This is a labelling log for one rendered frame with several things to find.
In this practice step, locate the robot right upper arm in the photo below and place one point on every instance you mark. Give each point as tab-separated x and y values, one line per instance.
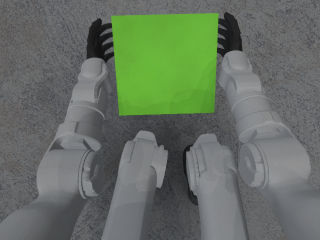
279	168

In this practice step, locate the left robot hand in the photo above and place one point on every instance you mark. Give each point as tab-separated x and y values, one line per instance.
94	48

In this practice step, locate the carton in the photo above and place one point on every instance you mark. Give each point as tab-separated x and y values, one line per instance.
165	63

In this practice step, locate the right robot hand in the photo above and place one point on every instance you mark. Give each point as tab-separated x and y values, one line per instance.
233	40

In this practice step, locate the right robot foot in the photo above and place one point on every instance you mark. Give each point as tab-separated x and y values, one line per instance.
192	197

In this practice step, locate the left robot forearm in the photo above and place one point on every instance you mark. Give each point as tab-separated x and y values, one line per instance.
82	127

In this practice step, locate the robot right thigh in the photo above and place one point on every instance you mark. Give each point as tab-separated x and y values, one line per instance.
219	199

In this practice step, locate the right robot forearm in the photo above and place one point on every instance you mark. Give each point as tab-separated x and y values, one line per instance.
248	101

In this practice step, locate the robot left upper arm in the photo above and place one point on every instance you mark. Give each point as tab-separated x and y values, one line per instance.
67	179

